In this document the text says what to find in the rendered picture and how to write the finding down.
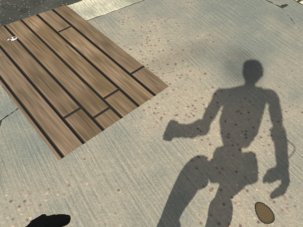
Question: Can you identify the robot left hand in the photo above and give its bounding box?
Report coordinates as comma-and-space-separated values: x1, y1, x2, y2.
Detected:
26, 214, 71, 227

